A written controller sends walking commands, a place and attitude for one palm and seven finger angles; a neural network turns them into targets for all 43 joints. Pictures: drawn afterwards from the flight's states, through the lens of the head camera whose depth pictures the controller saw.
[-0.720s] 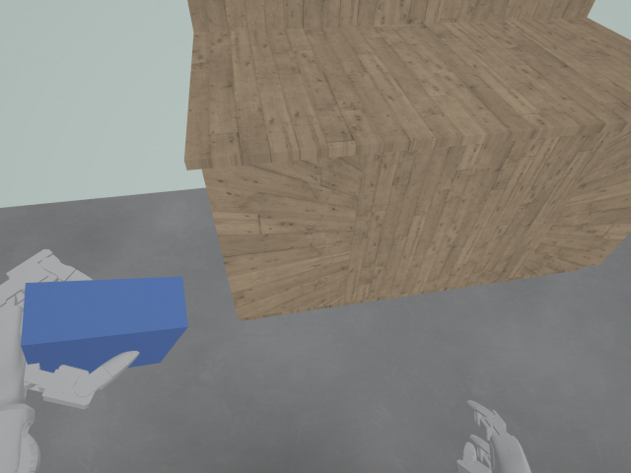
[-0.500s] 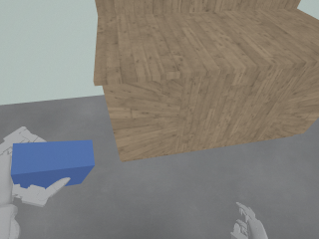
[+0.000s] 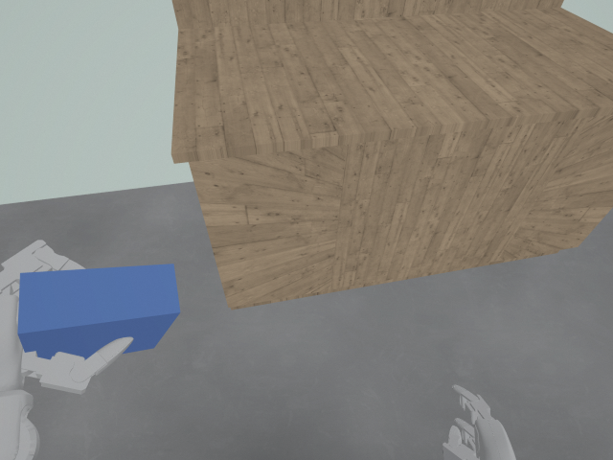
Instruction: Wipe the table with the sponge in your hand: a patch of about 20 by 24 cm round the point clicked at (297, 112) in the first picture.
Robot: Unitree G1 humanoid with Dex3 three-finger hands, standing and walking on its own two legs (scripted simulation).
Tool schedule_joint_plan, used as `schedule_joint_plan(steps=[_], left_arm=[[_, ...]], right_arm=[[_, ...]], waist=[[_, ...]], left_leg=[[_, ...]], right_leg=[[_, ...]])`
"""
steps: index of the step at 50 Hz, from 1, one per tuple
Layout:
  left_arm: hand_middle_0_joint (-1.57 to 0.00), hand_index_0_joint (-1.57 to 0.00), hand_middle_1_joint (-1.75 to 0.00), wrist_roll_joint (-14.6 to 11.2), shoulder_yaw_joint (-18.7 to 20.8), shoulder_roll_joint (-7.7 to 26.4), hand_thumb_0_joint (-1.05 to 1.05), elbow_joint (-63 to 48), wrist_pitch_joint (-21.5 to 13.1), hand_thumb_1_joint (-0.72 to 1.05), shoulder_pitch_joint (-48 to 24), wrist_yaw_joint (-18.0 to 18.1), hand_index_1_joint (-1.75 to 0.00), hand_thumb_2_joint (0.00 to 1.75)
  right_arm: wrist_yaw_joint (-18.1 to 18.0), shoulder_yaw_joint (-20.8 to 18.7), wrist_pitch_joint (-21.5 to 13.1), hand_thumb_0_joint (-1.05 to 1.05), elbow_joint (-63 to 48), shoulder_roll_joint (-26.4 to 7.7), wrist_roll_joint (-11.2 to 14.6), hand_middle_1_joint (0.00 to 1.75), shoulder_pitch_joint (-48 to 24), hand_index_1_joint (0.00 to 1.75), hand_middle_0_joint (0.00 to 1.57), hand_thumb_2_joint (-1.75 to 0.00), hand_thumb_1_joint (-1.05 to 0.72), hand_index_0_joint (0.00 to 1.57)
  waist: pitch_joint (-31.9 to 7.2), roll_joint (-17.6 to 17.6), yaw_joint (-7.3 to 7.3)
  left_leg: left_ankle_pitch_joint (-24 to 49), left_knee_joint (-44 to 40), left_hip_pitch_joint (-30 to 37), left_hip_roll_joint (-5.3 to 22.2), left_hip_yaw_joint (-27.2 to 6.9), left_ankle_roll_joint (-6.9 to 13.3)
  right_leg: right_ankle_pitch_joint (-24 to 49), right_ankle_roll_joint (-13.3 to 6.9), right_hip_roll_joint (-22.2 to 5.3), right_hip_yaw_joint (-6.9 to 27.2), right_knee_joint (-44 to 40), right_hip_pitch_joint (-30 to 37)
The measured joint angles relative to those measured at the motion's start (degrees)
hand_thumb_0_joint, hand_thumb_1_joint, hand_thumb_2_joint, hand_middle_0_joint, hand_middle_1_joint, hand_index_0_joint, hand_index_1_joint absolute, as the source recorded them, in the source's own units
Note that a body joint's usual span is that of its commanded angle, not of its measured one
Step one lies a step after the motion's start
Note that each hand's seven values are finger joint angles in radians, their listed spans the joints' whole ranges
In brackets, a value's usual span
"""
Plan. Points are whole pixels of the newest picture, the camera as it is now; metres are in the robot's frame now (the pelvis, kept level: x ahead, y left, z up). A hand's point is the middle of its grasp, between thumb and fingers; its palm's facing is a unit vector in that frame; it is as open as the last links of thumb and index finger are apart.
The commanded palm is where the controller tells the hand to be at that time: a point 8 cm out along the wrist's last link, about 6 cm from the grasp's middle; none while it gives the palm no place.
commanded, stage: turn to face it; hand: left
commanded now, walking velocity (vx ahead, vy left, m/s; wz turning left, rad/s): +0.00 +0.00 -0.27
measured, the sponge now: (122, 315) +0.22 +0.21 +0.14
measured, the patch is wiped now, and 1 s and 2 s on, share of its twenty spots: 0.00 0.00 0.00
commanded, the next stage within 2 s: take the last steps up to it in 0.36 s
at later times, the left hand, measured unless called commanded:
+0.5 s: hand (111, 305) +0.23 +0.22 +0.15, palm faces +0.34 -0.84 -0.42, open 9.2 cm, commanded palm +0.17 +0.26 +0.18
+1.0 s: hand (202, 246) +0.29 +0.14 +0.17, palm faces +0.26 -0.86 -0.43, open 9.2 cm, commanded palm +0.24 +0.20 +0.18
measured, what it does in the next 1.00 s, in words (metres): lifts its left foot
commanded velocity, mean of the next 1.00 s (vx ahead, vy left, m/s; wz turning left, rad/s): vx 0.17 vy -0.02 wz -0.19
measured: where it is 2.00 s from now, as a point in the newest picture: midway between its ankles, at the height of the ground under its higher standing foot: outside the picture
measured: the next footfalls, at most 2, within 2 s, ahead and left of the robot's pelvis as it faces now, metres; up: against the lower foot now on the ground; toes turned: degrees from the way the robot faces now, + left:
left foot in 1.10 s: +0.16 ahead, +0.07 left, +0.00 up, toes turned -2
right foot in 1.36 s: +0.20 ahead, -0.21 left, +0.00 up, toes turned -19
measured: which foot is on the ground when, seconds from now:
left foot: down 0.00-0.76, up 0.78-1.00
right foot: down 0.00-1.00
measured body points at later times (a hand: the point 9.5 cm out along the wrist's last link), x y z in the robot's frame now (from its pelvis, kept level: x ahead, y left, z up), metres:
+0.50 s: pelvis -0.01 -0.01 -0.01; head +0.01 -0.01 +0.44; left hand +0.20 +0.26 +0.17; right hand +0.14 -0.26 -0.10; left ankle +0.04 +0.13 -0.74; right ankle +0.05 -0.12 -0.74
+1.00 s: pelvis +0.05 -0.06 +0.00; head +0.06 -0.07 +0.45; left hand +0.27 +0.19 +0.19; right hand +0.17 -0.31 -0.09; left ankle +0.08 +0.08 -0.70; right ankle +0.04 -0.11 -0.74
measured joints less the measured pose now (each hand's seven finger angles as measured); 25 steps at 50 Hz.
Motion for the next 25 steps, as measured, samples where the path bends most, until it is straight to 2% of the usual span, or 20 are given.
schedule_joint_plan(steps=[18, 25], left_arm=[[-0.83, -0.83, -1.37, -0.50, 0.88, 0.64, 0.00, -2.12, -0.55, -0.43, 1.05, -0.21, -1.37, 1.02], [-0.83, -0.83, -1.37, -0.74, 1.84, 1.09, 0.00, -2.78, -0.56, -0.43, 1.09, -0.16, -1.37, 1.02]], right_arm=[[-0.03, -1.53, 0.85, 0.01, -0.75, -1.10, 0.17, 0.30, 0.28, 0.30, 0.20, -0.89, -0.90, 0.20], [-0.30, -1.44, 0.48, 0.01, -0.86, -0.73, 0.44, 0.30, 0.77, 0.30, 0.20, -0.89, -0.90, 0.20]], waist=[[0.29, -0.33, -1.32], [1.08, -0.63, -1.26]], left_leg=[[-2.28, 4.40, -2.98, 1.62, 3.35, -0.41], [-3.07, 6.02, -3.53, 1.65, 4.12, -0.43]], right_leg=[[-1.64, -0.42, 1.78, 3.30, 5.90, -5.15], [-2.74, -0.40, 1.92, 4.03, 8.67, -6.53]])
